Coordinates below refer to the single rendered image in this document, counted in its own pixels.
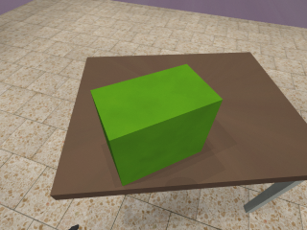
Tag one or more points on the carton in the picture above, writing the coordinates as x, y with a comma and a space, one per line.
156, 120

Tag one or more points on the table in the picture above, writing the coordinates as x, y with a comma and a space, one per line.
257, 136

